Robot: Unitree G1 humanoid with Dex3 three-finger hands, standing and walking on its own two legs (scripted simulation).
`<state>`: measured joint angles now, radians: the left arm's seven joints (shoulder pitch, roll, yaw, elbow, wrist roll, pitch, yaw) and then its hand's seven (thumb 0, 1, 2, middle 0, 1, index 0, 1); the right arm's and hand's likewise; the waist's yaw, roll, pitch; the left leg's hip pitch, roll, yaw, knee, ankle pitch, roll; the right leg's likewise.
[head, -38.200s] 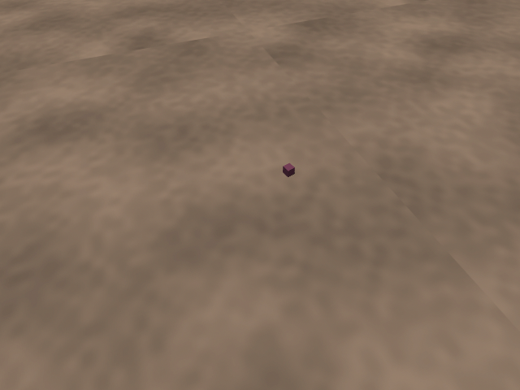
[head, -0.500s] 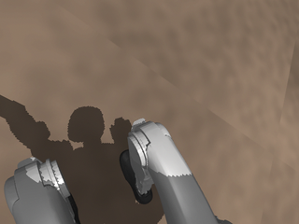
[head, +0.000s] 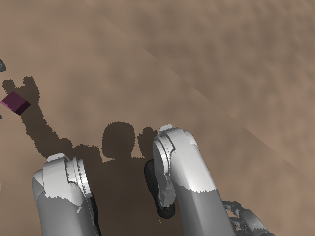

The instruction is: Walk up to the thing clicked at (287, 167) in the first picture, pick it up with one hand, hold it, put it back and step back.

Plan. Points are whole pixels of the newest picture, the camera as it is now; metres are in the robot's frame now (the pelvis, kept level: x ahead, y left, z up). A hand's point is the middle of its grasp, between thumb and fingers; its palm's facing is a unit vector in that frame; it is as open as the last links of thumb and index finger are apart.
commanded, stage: home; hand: left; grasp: from above
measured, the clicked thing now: (16, 103) +0.51 +0.29 -0.32
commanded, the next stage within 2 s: none
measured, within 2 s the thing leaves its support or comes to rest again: neither
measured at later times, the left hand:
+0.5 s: hand out of the picture +0.43 +0.30 -0.09, palm faces -0.31 -0.31 -0.90, open 9.9 cm
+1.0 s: hand out of the picture +0.28 +0.22 +0.13, palm faces -0.02 -0.90 -0.43, open 7.4 cm
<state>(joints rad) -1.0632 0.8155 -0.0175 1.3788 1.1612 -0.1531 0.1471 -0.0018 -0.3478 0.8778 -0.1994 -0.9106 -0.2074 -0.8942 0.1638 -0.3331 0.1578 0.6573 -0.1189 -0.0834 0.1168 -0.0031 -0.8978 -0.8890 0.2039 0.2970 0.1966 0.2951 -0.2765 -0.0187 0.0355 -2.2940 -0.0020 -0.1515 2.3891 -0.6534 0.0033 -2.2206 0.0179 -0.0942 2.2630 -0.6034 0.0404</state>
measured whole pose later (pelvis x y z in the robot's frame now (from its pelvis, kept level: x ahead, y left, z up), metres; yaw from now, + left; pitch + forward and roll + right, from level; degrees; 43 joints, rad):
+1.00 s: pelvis +0.03 -0.01 +0.23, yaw +7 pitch +27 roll -3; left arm 0.04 0.33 0.02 0.23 0.15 0.23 0.07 0.01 0.86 0.93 -0.22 -0.34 -0.21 -0.34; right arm 0.10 -0.23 0.00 0.57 0.04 -0.08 -0.05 0.01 -0.90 -0.90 0.21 0.30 0.20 0.30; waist -0.06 0.04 -0.21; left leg -1.52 0.01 -0.07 1.65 -0.61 -0.01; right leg -1.49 0.00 -0.04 1.60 -0.59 0.01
